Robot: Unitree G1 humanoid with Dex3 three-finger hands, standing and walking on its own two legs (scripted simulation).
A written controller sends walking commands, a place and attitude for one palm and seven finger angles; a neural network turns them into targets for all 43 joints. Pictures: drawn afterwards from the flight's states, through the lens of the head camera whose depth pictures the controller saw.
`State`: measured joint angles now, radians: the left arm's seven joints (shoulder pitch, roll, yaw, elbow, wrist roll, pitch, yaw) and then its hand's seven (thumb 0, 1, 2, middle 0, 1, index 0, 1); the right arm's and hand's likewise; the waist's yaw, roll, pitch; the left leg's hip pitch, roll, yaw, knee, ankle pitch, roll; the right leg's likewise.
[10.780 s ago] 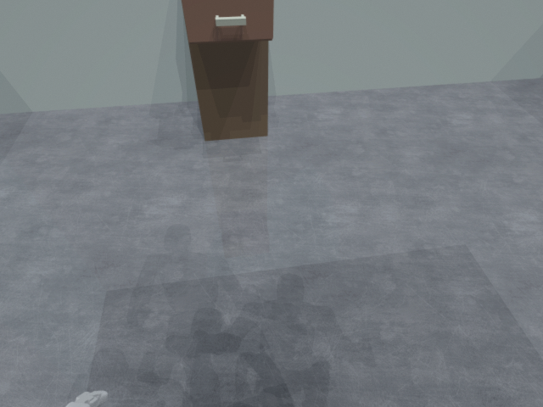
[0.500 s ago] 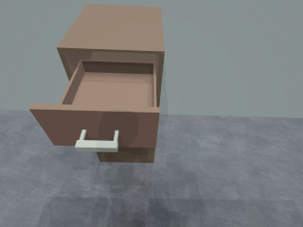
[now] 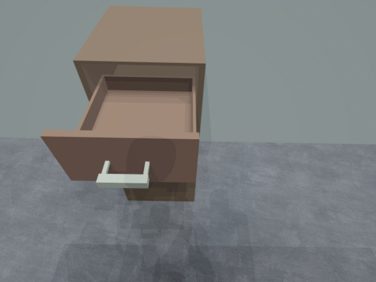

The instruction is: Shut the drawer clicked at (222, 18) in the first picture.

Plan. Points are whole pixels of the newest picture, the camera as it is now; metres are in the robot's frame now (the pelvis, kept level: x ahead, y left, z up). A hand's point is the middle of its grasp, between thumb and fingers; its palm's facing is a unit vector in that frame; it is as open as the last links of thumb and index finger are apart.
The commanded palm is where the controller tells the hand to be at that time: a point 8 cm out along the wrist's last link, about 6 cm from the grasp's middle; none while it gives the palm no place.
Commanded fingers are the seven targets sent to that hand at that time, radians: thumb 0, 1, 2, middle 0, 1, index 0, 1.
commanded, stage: look again from close up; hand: left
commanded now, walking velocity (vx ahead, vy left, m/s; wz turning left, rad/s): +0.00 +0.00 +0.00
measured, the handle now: (125, 173) +0.34 +0.17 +0.02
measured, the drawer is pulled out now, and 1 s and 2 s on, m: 0.29 0.29 0.29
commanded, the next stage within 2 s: shuffle to correct the standing spot in 0.26 s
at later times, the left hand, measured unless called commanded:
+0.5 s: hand out of the picture +0.00 +0.15 -0.17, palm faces +0.03 -0.98 -0.19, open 7.4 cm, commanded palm none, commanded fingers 0.00 0.90 0.90 -0.20 -0.30 -0.20 -0.30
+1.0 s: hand out of the picture +0.06 +0.13 -0.18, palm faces +0.08 -0.98 -0.18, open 7.4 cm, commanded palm none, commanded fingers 0.00 0.90 0.90 -0.20 -0.30 -0.20 -0.30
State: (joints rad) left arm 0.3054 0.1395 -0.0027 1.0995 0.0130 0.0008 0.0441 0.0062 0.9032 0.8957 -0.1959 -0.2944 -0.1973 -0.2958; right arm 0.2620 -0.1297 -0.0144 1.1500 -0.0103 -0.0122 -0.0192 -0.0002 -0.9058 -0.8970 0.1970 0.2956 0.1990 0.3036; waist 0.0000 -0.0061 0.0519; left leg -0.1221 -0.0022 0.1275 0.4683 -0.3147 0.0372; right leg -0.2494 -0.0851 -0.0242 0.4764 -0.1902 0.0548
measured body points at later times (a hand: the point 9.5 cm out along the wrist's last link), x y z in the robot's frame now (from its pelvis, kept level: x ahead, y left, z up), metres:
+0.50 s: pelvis +0.01 -0.01 +0.00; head +0.01 -0.02 +0.45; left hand +0.00 +0.20 -0.16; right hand -0.01 -0.23 -0.16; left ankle -0.03 +0.09 -0.74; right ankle +0.04 -0.16 -0.74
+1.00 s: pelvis +0.08 -0.03 +0.00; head +0.11 -0.02 +0.45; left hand +0.06 +0.18 -0.16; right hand +0.09 -0.25 -0.16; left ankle +0.01 +0.07 -0.73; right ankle +0.04 -0.16 -0.73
